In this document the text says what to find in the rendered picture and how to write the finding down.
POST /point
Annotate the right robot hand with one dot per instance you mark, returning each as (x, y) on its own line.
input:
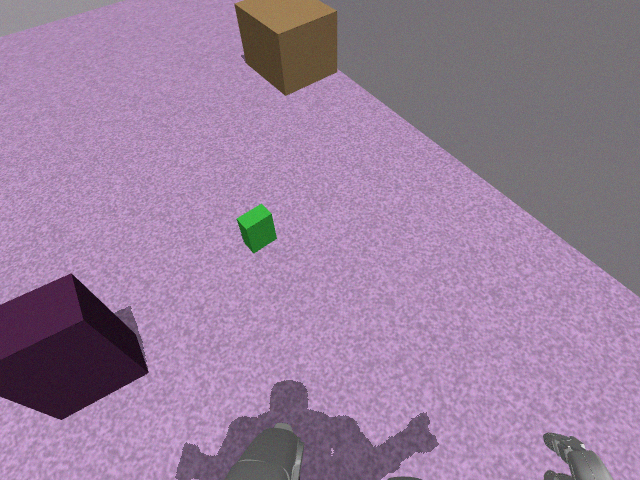
(584, 465)

